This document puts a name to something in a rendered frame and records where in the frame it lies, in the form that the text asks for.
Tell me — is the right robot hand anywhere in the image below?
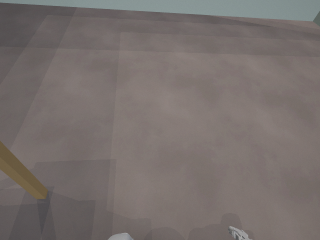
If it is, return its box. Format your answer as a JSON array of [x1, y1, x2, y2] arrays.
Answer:
[[228, 226, 252, 240]]

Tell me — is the table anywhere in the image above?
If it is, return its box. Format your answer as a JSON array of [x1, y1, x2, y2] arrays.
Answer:
[[0, 141, 48, 199]]

